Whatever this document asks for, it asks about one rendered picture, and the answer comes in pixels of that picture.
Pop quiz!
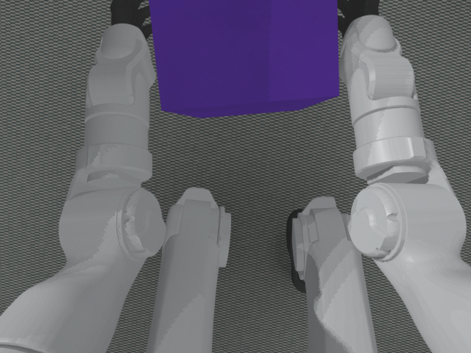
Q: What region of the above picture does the robot right hand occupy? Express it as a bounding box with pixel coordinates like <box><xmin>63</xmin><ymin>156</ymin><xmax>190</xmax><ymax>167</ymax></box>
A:
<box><xmin>337</xmin><ymin>0</ymin><xmax>380</xmax><ymax>39</ymax></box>

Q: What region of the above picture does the carton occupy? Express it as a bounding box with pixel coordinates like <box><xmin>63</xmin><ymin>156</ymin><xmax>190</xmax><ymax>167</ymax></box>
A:
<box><xmin>149</xmin><ymin>0</ymin><xmax>339</xmax><ymax>118</ymax></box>

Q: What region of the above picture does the right robot forearm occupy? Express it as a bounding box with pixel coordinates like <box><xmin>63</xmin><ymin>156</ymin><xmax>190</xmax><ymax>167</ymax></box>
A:
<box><xmin>339</xmin><ymin>15</ymin><xmax>467</xmax><ymax>225</ymax></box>

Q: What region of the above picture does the robot left thigh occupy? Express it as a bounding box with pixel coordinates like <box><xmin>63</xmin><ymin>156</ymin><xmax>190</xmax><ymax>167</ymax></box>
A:
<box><xmin>146</xmin><ymin>199</ymin><xmax>231</xmax><ymax>353</ymax></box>

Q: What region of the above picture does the left robot shin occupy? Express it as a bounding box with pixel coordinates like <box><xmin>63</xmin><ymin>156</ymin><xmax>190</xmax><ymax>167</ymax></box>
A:
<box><xmin>162</xmin><ymin>188</ymin><xmax>218</xmax><ymax>254</ymax></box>

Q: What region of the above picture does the robot left hand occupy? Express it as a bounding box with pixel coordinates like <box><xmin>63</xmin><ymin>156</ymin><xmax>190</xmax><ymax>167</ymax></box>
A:
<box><xmin>110</xmin><ymin>0</ymin><xmax>152</xmax><ymax>40</ymax></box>

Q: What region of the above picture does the left robot forearm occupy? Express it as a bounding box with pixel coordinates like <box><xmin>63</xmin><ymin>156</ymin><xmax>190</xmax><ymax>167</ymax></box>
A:
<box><xmin>58</xmin><ymin>24</ymin><xmax>156</xmax><ymax>245</ymax></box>

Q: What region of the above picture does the right robot upper arm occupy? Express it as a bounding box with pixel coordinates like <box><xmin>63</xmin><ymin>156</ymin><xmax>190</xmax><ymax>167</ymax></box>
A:
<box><xmin>347</xmin><ymin>182</ymin><xmax>471</xmax><ymax>353</ymax></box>

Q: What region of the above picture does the left robot upper arm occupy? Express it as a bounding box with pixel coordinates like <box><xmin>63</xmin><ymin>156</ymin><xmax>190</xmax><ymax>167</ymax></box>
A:
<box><xmin>0</xmin><ymin>186</ymin><xmax>166</xmax><ymax>353</ymax></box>

